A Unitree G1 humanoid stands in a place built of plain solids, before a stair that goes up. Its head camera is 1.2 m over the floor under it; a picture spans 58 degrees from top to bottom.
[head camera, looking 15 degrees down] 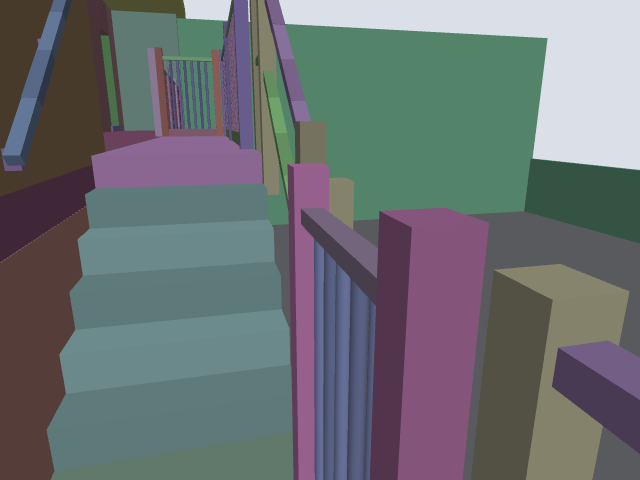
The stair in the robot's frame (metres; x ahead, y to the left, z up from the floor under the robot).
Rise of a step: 0.17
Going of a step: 0.21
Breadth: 0.90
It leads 14 degrees to the left of straight ahead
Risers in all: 6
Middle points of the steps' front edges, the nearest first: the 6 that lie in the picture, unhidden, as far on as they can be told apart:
1.39 0.52 0.17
1.60 0.57 0.35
1.81 0.62 0.52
2.01 0.67 0.69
2.22 0.72 0.87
2.43 0.77 1.04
